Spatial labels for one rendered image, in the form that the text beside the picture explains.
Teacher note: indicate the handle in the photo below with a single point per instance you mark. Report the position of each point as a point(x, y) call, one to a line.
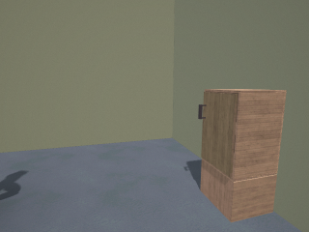
point(200, 111)

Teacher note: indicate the cupboard door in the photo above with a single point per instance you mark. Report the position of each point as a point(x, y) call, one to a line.
point(219, 130)

